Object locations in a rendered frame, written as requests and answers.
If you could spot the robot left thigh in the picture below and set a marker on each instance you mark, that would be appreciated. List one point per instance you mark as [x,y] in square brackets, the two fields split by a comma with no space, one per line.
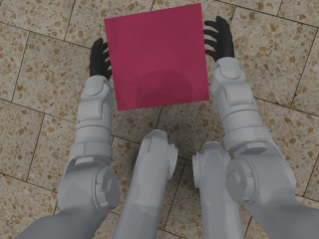
[140,216]

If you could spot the right robot upper arm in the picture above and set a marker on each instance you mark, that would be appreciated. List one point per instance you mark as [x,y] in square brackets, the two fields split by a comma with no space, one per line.
[265,185]

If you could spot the right robot forearm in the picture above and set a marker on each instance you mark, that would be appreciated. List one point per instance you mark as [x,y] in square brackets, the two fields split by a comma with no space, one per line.
[244,132]

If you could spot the left robot shin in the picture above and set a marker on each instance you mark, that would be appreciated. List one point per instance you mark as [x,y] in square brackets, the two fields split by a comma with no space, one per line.
[146,142]

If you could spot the left robot hand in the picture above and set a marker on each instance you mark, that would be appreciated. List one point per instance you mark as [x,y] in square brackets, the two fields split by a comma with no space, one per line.
[98,64]

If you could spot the carton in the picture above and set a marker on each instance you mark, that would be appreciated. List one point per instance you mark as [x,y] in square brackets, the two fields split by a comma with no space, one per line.
[158,57]

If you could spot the left robot upper arm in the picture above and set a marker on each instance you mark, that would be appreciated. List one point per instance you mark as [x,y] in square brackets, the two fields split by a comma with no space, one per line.
[85,198]

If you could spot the right robot hand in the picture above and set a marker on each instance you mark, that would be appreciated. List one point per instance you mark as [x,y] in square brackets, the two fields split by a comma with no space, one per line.
[223,46]

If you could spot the left robot forearm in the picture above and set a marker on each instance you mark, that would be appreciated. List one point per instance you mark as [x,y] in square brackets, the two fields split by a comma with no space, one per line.
[92,145]

